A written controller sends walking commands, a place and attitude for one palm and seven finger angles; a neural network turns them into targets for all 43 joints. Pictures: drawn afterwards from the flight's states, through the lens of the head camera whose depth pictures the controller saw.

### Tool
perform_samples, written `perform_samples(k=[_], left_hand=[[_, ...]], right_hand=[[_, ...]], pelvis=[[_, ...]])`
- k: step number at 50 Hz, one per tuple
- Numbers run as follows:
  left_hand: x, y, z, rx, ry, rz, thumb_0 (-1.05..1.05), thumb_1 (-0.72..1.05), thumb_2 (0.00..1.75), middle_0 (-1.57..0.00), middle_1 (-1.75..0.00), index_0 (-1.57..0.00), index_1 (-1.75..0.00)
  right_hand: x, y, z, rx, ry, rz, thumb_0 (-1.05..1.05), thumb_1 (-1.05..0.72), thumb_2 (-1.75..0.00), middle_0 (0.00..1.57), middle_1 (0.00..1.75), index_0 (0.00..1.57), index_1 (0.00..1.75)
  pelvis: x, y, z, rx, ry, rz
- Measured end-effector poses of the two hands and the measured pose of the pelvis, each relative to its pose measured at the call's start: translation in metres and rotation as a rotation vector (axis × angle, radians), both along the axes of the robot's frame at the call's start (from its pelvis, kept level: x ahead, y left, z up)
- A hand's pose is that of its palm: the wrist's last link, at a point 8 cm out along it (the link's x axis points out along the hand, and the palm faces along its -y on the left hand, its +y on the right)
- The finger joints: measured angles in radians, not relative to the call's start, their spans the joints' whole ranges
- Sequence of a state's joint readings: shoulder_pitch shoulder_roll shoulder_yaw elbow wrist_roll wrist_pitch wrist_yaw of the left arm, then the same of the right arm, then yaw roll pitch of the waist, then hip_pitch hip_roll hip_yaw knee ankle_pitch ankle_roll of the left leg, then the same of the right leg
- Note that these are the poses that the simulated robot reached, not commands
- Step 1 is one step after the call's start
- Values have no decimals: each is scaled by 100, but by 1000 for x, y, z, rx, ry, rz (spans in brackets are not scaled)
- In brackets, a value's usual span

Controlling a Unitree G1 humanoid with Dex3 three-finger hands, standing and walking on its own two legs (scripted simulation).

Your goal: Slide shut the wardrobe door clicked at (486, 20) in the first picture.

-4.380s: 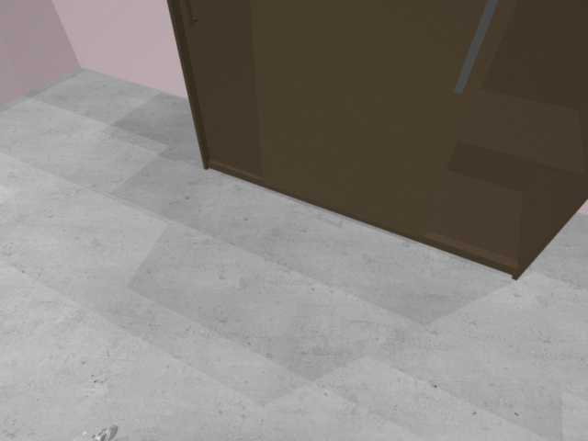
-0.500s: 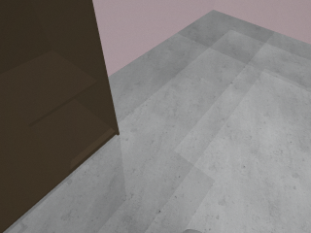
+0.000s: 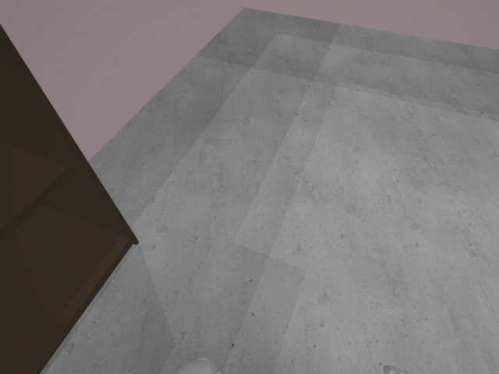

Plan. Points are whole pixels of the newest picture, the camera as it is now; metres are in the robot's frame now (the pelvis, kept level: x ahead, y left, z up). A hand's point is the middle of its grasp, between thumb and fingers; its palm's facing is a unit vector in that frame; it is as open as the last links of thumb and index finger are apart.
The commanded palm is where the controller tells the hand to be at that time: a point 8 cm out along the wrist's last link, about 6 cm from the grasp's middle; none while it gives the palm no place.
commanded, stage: walk to a spot facing it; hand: left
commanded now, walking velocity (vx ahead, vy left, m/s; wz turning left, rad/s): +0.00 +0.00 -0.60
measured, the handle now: out of the picture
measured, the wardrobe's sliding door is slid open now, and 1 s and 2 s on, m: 0.41 0.41 0.41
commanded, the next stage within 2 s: turn to face it in 0.96 s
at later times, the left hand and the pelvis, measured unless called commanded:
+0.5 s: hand out of the picture +0.13 +0.20 -0.17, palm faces -0.30 -0.93 -0.23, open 7.4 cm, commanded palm none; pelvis -0.01 +0.03 +0.00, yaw -20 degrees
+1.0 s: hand (189, 360) +0.17 +0.13 -0.17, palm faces -0.46 -0.87 -0.19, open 7.4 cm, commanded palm none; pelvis +0.08 -0.03 +0.00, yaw -34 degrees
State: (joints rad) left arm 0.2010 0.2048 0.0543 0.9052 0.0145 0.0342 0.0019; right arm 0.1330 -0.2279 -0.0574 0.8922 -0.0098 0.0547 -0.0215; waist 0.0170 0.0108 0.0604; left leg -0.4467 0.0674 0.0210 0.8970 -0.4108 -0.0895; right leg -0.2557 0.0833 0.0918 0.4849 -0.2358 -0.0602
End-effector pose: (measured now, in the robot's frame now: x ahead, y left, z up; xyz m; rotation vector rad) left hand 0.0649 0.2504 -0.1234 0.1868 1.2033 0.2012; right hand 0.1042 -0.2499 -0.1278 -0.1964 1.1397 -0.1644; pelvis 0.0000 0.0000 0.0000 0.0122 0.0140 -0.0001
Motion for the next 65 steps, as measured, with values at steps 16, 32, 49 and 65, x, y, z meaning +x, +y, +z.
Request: perform_samples(k=[16, 32, 49, 65], left_hand=[[21, 44, -20, -42, 90, -168, 1, 91, 90, -20, -30, -20, -30], [108, -61, -3, 12, -54, -475, 1, 91, 90, -20, -30, -20, -30], [116, -75, -16, -19, 158, -511, 1, 91, 90, -21, -30, -21, -30], [280, -142, -16, -45, 63, -648, 1, 91, 90, -20, -30, -20, -30]], right_hand=[[-60, 34, 25, -61, -34, -168, 1, -91, -90, 20, 30, 20, 30], [-215, 0, -32, 55, 199, -496, 1, -91, -90, 20, 30, 20, 30], [-85, -45, 7, -1, -35, -530, 1, -91, -90, 19, 30, 20, 30], [-74, 1, 3, 51, 152, -690, 0, -94, -90, 20, 30, 20, 30]], pelvis=[[-7, 40, 2, -38, -4, -223], [-15, -5, -16, -26, -5, -421], [67, -32, -1, -21, 2, -577], [158, -53, 5, -28, 11, -626]])
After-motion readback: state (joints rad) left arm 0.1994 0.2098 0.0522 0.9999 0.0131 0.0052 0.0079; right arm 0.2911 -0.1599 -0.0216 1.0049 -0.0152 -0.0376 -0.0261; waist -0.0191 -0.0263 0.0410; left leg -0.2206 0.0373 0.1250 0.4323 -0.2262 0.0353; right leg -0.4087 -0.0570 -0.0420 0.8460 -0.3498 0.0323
